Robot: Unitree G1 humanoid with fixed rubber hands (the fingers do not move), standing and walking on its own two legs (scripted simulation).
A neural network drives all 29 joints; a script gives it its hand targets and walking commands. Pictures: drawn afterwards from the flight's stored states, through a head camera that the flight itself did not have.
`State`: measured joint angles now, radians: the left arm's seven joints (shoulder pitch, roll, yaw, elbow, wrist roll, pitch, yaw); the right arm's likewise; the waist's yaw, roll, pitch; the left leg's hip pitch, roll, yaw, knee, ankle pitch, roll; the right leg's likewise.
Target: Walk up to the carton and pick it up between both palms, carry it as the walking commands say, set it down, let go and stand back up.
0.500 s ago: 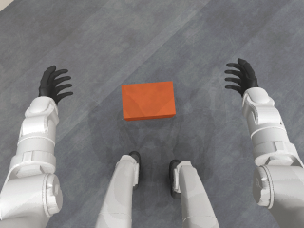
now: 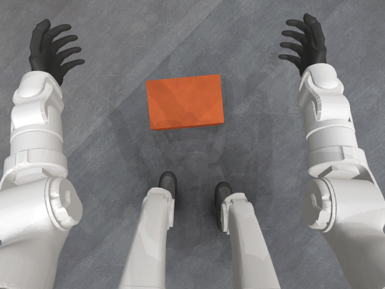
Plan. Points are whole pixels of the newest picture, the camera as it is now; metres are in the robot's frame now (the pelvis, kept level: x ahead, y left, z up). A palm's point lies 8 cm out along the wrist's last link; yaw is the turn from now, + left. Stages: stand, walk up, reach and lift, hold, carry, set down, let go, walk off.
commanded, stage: reach and lift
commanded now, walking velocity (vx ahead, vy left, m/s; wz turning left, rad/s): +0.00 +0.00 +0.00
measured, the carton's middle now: (185, 104) +0.49 +0.06 -0.58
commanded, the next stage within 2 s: none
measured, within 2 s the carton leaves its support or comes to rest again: neither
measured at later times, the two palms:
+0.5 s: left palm (91, 88) +0.48 +0.28 -0.27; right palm (279, 83) +0.51 -0.18 -0.27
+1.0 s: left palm (118, 101) +0.47 +0.26 -0.41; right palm (258, 95) +0.50 -0.17 -0.41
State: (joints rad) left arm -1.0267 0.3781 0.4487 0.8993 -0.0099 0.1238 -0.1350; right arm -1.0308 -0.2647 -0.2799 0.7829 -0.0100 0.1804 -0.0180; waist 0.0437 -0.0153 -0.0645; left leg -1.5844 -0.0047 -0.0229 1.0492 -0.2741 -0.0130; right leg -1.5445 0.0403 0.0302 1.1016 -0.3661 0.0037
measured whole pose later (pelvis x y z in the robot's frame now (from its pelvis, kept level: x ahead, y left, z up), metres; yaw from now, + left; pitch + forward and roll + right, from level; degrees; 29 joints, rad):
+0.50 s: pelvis -0.04 +0.01 -0.13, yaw -1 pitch +44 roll -1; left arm -1.23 0.45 0.32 0.87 -0.11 0.17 -0.04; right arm -1.26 -0.40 -0.19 0.83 0.13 0.21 -0.04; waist 0.04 -0.02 0.19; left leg -1.96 -0.02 -0.03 1.62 -0.43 -0.01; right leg -1.90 0.06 0.03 1.66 -0.53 0.02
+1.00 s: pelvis -0.07 +0.01 -0.25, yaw -2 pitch +32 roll -1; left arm -1.47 0.49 0.20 1.10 -0.20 0.14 0.03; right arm -1.50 -0.44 -0.10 1.07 0.22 0.17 -0.09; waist 0.06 -0.03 0.48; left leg -2.13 -0.02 -0.04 2.06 -0.49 -0.02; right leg -2.06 0.07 0.00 2.11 -0.61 0.03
